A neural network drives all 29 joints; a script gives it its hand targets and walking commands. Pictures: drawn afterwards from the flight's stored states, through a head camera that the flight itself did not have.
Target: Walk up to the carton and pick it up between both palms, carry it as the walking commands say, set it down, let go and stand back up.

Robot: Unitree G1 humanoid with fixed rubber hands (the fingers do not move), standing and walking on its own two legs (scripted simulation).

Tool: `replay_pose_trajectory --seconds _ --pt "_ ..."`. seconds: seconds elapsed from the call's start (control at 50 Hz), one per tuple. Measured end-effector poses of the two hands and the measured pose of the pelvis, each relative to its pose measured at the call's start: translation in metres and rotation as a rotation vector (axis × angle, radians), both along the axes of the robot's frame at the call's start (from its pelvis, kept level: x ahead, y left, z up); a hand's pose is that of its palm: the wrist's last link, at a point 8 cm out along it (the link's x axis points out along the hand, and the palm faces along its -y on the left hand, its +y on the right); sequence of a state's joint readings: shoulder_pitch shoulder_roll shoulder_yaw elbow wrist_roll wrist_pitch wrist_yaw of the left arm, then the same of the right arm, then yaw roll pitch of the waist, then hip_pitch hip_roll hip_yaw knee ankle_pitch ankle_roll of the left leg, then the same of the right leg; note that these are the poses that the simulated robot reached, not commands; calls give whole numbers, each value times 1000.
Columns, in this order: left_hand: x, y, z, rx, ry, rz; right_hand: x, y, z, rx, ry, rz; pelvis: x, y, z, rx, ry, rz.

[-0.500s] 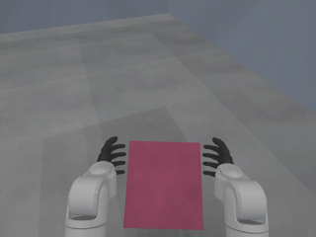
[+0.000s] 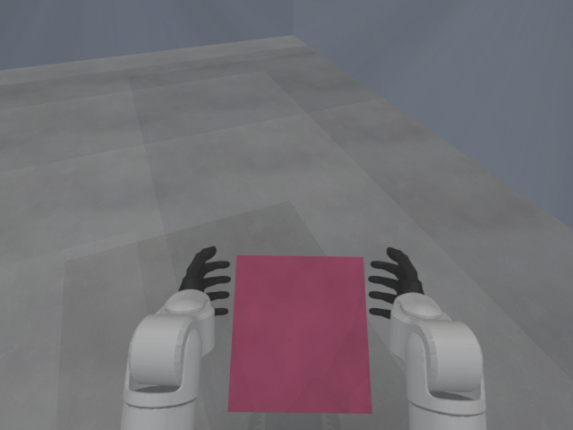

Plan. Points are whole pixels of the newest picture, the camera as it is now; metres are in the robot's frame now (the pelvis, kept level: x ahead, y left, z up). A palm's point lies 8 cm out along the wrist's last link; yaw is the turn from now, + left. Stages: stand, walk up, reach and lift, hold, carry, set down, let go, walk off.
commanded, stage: carry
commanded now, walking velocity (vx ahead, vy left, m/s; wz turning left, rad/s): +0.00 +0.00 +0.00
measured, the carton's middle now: (297, 328) +0.30 +0.00 -0.02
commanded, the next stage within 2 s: hold in 1.26 s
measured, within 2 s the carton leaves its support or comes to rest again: neither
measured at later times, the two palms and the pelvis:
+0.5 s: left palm (217, 301) +0.28 +0.11 +0.09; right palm (420, 304) +0.28 -0.16 +0.09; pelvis +0.00 -0.03 +0.00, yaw +0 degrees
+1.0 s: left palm (229, 308) +0.28 +0.09 +0.07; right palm (426, 314) +0.28 -0.17 +0.06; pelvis +0.00 -0.04 +0.00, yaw +0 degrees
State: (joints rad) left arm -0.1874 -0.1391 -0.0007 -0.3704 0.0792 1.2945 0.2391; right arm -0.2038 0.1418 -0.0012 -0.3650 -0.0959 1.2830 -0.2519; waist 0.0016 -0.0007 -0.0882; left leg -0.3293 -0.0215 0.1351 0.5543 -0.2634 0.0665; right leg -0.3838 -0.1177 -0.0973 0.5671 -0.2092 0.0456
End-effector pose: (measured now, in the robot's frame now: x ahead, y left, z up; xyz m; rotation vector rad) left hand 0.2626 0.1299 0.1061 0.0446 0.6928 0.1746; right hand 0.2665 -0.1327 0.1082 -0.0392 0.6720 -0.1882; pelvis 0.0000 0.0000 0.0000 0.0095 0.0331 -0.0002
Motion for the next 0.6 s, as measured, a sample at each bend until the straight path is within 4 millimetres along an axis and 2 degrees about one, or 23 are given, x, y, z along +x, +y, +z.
replay_pose_trajectory --seconds 0.16,0.34,0.48,0.6 --pt "2 -12 -2 -2 17 -3 1 -13 -1 0 14 0 1 -12 2 -1 0 -2" --pt "13 -20 -21 -15 47 0 14 -21 -20 0 48 8 0 -22 4 -2 2 -2" --pt "16 -24 -19 -19 2 6 16 -25 -20 -1 8 15 -1 -27 3 -3 10 0" --pt "18 -27 -25 -18 9 0 17 -29 -27 2 20 18 0 -30 3 -3 9 0"
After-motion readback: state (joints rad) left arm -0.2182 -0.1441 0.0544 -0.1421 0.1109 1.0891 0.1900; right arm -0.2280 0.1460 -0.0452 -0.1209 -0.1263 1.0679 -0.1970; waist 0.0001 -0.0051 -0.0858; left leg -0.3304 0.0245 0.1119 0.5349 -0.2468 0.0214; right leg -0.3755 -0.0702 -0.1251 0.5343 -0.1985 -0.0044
